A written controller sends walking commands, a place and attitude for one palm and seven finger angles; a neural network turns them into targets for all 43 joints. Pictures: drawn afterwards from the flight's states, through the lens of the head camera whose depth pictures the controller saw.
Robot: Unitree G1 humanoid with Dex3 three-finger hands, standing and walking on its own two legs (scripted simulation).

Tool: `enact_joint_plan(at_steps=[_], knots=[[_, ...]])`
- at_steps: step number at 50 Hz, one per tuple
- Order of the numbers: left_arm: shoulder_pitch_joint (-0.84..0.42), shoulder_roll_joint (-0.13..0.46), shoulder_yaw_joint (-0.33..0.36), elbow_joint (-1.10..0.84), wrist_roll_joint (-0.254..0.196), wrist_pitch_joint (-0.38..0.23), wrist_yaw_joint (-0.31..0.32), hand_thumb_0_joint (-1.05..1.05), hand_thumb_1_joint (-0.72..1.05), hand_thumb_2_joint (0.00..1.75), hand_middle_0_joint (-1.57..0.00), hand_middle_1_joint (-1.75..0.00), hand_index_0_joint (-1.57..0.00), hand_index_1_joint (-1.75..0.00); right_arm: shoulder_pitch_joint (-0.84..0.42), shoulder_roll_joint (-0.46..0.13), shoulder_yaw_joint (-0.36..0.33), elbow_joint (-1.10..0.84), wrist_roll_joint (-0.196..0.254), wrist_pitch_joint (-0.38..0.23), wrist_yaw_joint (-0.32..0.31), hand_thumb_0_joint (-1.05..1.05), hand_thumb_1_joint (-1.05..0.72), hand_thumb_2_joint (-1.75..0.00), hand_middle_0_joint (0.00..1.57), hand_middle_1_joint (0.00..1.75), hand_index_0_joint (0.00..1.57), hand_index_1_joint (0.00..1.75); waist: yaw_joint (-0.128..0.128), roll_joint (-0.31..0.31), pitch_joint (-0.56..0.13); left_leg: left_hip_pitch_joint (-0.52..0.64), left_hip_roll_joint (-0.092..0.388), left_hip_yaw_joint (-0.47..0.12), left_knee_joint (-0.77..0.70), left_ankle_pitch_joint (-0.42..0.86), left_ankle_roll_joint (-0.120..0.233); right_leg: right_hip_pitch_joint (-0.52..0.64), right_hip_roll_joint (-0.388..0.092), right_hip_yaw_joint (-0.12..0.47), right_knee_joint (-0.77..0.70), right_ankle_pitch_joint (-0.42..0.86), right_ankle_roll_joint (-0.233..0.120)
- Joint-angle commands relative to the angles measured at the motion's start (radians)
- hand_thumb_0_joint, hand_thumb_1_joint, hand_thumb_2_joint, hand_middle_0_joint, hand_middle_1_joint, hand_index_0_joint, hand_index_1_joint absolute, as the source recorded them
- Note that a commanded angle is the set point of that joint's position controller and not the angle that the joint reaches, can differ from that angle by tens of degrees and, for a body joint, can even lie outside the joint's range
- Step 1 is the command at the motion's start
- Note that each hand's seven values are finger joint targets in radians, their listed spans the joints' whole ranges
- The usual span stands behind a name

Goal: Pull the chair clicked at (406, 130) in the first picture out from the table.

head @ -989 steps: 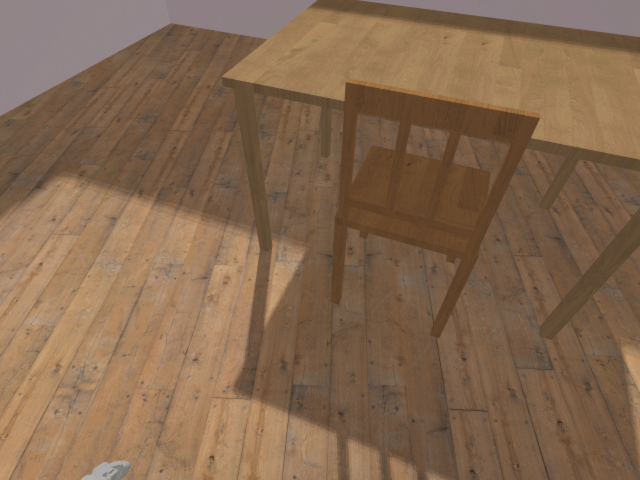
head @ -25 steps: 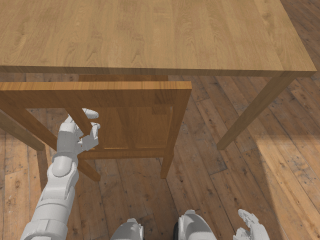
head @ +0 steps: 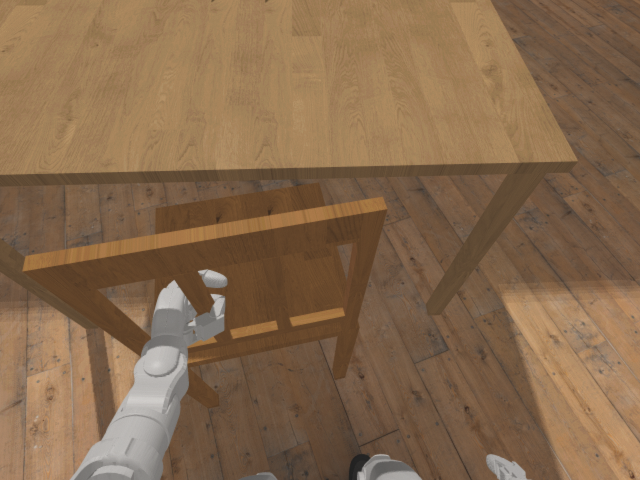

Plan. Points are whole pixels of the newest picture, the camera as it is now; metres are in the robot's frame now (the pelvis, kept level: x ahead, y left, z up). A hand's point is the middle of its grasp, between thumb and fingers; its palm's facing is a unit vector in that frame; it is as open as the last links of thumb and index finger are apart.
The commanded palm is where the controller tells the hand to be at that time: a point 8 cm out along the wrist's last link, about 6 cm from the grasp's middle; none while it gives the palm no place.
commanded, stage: step backward, pulling the chair out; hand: left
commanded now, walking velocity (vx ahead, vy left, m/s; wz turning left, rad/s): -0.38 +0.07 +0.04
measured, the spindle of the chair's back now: (206, 308) +0.36 +0.17 -0.09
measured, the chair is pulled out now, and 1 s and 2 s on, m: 0.09 0.24 0.45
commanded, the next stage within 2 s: none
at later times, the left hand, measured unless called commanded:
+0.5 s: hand (222, 380) +0.25 +0.13 -0.06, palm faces +0.00 -0.99 -0.14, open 5.4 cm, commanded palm +0.24 +0.18 -0.06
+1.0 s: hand (226, 436) +0.18 +0.12 -0.06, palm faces -0.02 -0.99 -0.16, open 5.5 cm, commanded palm +0.16 +0.17 -0.06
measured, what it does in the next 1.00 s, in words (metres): walks backwards: right foot, then left foot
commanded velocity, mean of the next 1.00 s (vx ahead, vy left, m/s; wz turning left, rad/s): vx -0.38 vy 0.03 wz -0.01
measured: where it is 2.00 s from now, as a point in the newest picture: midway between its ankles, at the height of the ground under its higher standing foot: outside the picture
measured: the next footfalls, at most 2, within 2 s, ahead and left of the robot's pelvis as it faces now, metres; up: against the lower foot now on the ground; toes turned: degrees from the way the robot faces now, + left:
right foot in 0.56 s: -0.04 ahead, -0.13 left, +0.00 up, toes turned +0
left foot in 0.98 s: -0.21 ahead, +0.14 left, +0.00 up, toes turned +2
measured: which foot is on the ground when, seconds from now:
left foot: down 0.00-0.72, up 0.74-0.96, down 0.98-1.00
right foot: down 0.00-0.38, up 0.40-0.54, down 0.56-1.00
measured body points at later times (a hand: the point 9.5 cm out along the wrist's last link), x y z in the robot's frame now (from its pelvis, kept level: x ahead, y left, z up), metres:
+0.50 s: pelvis -0.07 +0.01 +0.00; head -0.02 +0.01 +0.45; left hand +0.24 +0.18 -0.05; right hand +0.04 -0.24 -0.12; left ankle -0.01 +0.10 -0.73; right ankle -0.04 -0.12 -0.71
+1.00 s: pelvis -0.16 +0.01 +0.00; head -0.07 +0.00 +0.44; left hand +0.18 +0.17 -0.05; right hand -0.05 -0.30 -0.11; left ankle -0.20 +0.17 -0.73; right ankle -0.08 -0.13 -0.73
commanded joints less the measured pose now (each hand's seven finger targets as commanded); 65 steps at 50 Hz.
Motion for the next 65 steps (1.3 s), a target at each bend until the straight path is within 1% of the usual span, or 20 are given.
enact_joint_plan(at_steps=[1,12,14,16,20,24,30,31,35,37,40,45,48,50,51,52,55,59,62,65], knots=[[-0.223,0.17,-0.014,-0.139,0.041,-0.035,0.025,0.0,0.9,0.9,-0.5,-1.45,-0.5,-1.45,0.035,-0.167,-0.056,-0.081,0.01,-0.042,-0.023,0.0,-0.9,-0.9,0.2,0.3,0.2,0.3,0.011,0.034,-0.418,0.088,0.142,-0.126,-0.054,0.347,-0.043,0.295,-0.179,0.148,-0.018,0.47,-0.065],[-0.282,0.139,-0.069,-0.05,0.038,0.0,0.046,0.0,0.9,0.9,-0.5,-1.45,-0.5,-1.45,0.011,-0.177,-0.046,-0.034,0.037,-0.068,-0.011,0.0,-0.9,-0.9,0.2,0.3,0.2,0.3,0.023,-0.094,-0.343,0.075,0.04,-0.109,0.035,-0.107,-0.041,0.286,-0.345,0.24,-0.304,0.118,-0.106],[-0.286,0.112,-0.093,-0.06,0.038,0.008,0.047,0.0,0.9,0.9,-0.5,-1.45,-0.5,-1.45,0.015,-0.184,-0.037,-0.026,0.034,-0.075,-0.017,0.0,-0.9,-0.9,0.2,0.3,0.2,0.3,0.002,-0.087,-0.35,0.13,0.069,-0.124,-0.136,0.025,-0.03,0.274,-0.269,0.136,-0.231,0.141,-0.061],[-0.302,0.101,-0.115,-0.095,0.037,0.01,0.043,0.0,0.9,0.9,-0.5,-1.45,-0.5,-1.45,-0.013,-0.21,-0.039,-0.048,0.031,-0.073,-0.03,0.0,-0.9,-0.9,0.2,0.3,0.2,0.3,0.014,0.071,-0.314,0.098,0.168,-0.207,-0.279,0.154,0.014,0.243,-0.119,0.039,-0.086,0.052,0.008],[-0.389,0.021,-0.166,-0.179,0.02,0.006,0.034,0.0,0.9,0.9,-0.5,-1.45,-0.5,-1.45,-0.085,-0.164,-0.021,-0.114,0.025,-0.074,-0.022,0.0,-0.9,-0.9,0.2,0.3,0.2,0.3,0.049,0.198,-0.241,-0.088,0.305,-0.298,-0.409,-0.187,0.082,0.236,-0.043,0.032,0.261,-0.194,-0.016],[-0.397,0.023,-0.149,-0.117,0.03,-0.005,0.035,0.0,0.9,0.9,-0.5,-1.45,-0.5,-1.45,-0.008,-0.164,-0.034,-0.053,0.003,-0.101,-0.02,0.0,-0.9,-0.9,0.2,0.3,0.2,0.3,0.034,0.039,-0.283,0.198,0.315,-0.246,-0.207,0.384,0.083,0.145,-0.049,0.049,0.11,-0.152,-0.009],[-0.398,0.069,-0.111,-0.096,0.064,-0.043,0.022,0.0,0.9,0.9,-0.5,-1.45,-0.5,-1.45,0.002,-0.175,-0.044,0.003,-0.026,-0.134,-0.006,0.0,-0.9,-0.9,0.2,0.3,0.2,0.3,0.029,0.218,-0.348,0.342,0.283,-0.196,-0.162,0.524,0.045,0.135,-0.039,0.034,0.009,-0.022,-0.008],[-0.349,0.1,-0.077,-0.071,0.06,-0.039,0.025,0.0,0.9,0.9,-0.5,-1.45,-0.5,-1.45,0.008,-0.179,-0.053,0.005,-0.019,-0.136,-0.007,0.0,-0.9,-0.9,0.2,0.3,0.2,0.3,0.032,0.152,-0.403,0.357,0.276,-0.183,-0.126,0.588,0.042,0.176,-0.03,0.032,-0.004,0.042,-0.002],[-0.306,0.146,-0.047,-0.127,0.041,-0.048,0.02,0.0,0.9,0.9,-0.5,-1.45,-0.5,-1.45,-0.049,-0.142,-0.054,-0.047,0.001,-0.131,-0.014,0.0,-0.9,-0.9,0.2,0.3,0.2,0.3,0.025,-0.117,-0.4,0.169,0.155,-0.058,-0.026,0.234,-0.028,0.293,-0.184,0.212,-0.129,0.278,-0.039],[-0.277,0.176,-0.03,-0.11,0.04,-0.034,0.033,0.0,0.9,0.9,-0.5,-1.45,-0.5,-1.45,-0.083,-0.145,-0.05,-0.047,0.004,-0.125,-0.016,0.0,-0.9,-0.9,0.2,0.3,0.2,0.3,0.047,-0.114,-0.341,0.081,0.058,-0.063,0.179,-0.076,-0.069,0.237,-0.354,0.358,-0.224,0.317,-0.131],[-0.278,0.175,-0.018,-0.11,0.056,-0.008,0.037,0.0,0.9,0.9,-0.5,-1.45,-0.5,-1.45,-0.119,-0.135,-0.036,-0.04,-0.001,-0.131,-0.009,0.0,-0.9,-0.9,0.2,0.3,0.2,0.3,0.067,-0.097,-0.319,-0.049,0.038,-0.167,0.319,-0.16,-0.07,0.323,-0.417,0.341,-0.203,0.425,-0.184],[-0.272,0.118,-0.052,-0.111,0.052,0.04,0.037,0.0,0.9,0.9,-0.5,-1.45,-0.5,-1.45,-0.052,-0.149,-0.03,-0.011,0.008,-0.123,-0.023,0.0,-0.9,-0.9,0.2,0.3,0.2,0.3,0.028,-0.165,-0.348,0.048,0.046,-0.124,0.008,-0.068,-0.073,0.437,-0.318,0.173,-0.107,0.653,-0.1],[-0.296,0.072,-0.116,-0.163,0.042,0.06,0.03,0.0,0.9,0.9,-0.5,-1.45,-0.5,-1.45,-0.024,-0.179,-0.045,-0.017,0.003,-0.113,-0.04,0.0,-0.9,-0.9,0.2,0.3,0.2,0.3,0.017,-0.042,-0.354,0.187,0.152,-0.131,-0.284,0.419,-0.042,0.396,-0.194,0.07,0.022,0.585,-0.008],[-0.312,0.017,-0.144,-0.202,0.038,0.056,0.018,0.0,0.9,0.9,-0.5,-1.45,-0.5,-1.45,-0.011,-0.184,-0.065,-0.053,0.001,-0.095,-0.028,0.0,-0.9,-0.9,0.2,0.3,0.2,0.3,0.025,0.048,-0.384,0.294,0.249,-0.145,-0.174,0.733,-0.003,0.302,-0.089,0.025,0.061,0.406,0.025],[-0.301,-0.012,-0.172,-0.212,0.043,0.054,0.011,0.0,0.9,0.9,-0.5,-1.45,-0.5,-1.45,0.008,-0.176,-0.069,-0.069,0.01,-0.093,-0.02,0.0,-0.9,-0.9,0.2,0.3,0.2,0.3,0.013,0.021,-0.39,0.345,0.248,-0.106,-0.126,0.786,-0.004,0.283,-0.066,0.006,0.031,0.394,0.027],[-0.336,-0.01,-0.175,-0.268,0.051,0.043,0.005,0.0,0.9,0.9,-0.5,-1.45,-0.5,-1.45,-0.01,-0.155,-0.059,-0.08,-0.007,-0.092,-0.015,0.0,-0.9,-0.9,0.2,0.3,0.2,0.3,0.004,0.141,-0.417,0.359,0.229,-0.075,-0.123,0.833,-0.023,0.291,-0.087,0.0,0.063,0.477,0.019],[-0.281,0.005,-0.143,-0.29,0.056,0.029,0.0,0.0,0.9,0.9,-0.5,-1.45,-0.5,-1.45,-0.05,-0.157,-0.064,-0.095,-0.018,-0.086,0.006,0.0,-0.9,-0.9,0.2,0.3,0.2,0.3,0.032,0.242,-0.359,0.213,0.276,-0.107,-0.175,0.673,-0.003,0.289,-0.055,-0.002,0.127,0.106,0.002],[-0.248,0.039,-0.113,-0.267,0.057,0.014,0.006,0.0,0.9,0.9,-0.5,-1.45,-0.5,-1.45,-0.065,-0.148,-0.056,-0.095,-0.014,-0.098,0.008,0.0,-0.9,-0.9,0.2,0.3,0.2,0.3,0.038,0.103,-0.261,0.037,0.249,-0.074,-0.13,0.35,-0.025,0.354,-0.102,0.037,0.042,0.285,-0.013],[-0.235,0.138,-0.046,-0.193,0.062,0.013,0.021,0.0,0.9,0.9,-0.5,-1.45,-0.5,-1.45,-0.013,-0.134,-0.067,-0.043,-0.007,-0.104,-0.008,0.0,-0.9,-0.9,0.2,0.3,0.2,0.3,0.023,-0.202,-0.369,0.068,0.067,-0.007,0.136,-0.118,-0.088,0.338,-0.295,0.235,-0.181,0.498,-0.091],[-0.259,0.119,-0.042,-0.144,0.077,0.024,0.02,0.0,0.9,0.9,-0.5,-1.45,-0.5,-1.45,-0.059,-0.108,-0.038,-0.032,-0.007,-0.124,-0.011,0.0,-0.9,-0.9,0.2,0.3,0.2,0.3,0.055,-0.27,-0.371,0.03,0.037,-0.108,0.343,-0.244,-0.065,0.296,-0.358,0.254,-0.261,0.218,-0.123]])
